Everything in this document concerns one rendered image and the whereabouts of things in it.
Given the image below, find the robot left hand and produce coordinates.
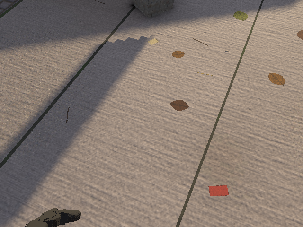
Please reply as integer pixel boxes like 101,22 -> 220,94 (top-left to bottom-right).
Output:
25,208 -> 81,227

